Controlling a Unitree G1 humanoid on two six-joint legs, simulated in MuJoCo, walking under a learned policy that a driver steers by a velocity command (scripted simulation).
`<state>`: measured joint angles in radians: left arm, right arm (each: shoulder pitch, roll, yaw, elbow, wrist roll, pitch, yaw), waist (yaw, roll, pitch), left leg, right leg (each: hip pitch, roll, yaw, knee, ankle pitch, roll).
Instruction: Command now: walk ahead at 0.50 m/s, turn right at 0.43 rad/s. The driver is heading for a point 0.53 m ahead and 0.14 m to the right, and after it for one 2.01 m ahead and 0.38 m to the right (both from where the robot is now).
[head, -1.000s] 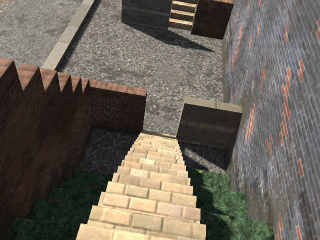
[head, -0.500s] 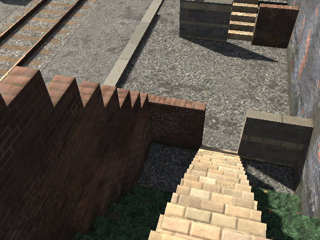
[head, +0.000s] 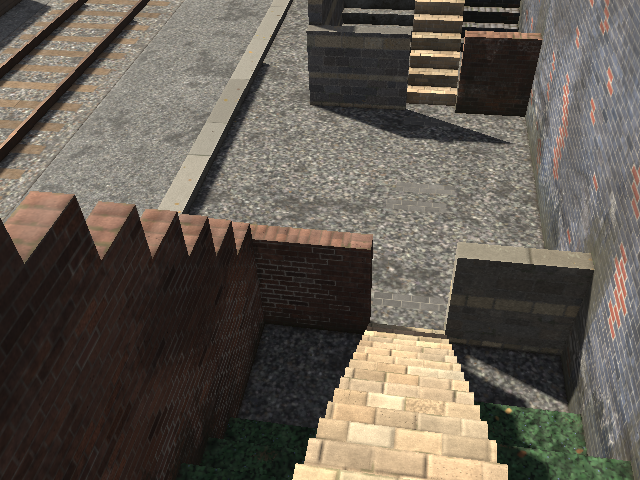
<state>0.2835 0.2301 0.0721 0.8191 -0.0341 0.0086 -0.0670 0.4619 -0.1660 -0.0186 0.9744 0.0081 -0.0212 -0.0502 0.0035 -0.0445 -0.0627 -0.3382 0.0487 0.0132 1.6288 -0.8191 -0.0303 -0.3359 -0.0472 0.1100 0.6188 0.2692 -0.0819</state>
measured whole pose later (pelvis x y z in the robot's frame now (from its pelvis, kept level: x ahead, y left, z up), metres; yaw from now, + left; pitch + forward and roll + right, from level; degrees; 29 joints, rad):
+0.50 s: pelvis +0.25 -0.03 -0.26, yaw -19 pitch +2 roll +0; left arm 0.35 0.18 0.03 0.89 -0.05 -0.02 0.05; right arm 0.45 -0.19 -0.05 0.87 0.01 -0.08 0.05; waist -0.04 0.04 -0.11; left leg -0.23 -0.04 -0.09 0.57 -0.26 0.04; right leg -0.75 0.24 0.17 2.06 -0.73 -0.06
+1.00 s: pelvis +0.45 -0.21 -0.50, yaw -32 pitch +2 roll -1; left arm 0.44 0.16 0.00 0.98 0.04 -0.03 -0.03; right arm 0.30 -0.23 -0.04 0.90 0.07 -0.04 -0.04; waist 0.01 0.03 -0.01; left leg -0.77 0.01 -0.18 1.71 -0.45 0.00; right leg -0.39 0.06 0.01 0.71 -0.35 -0.09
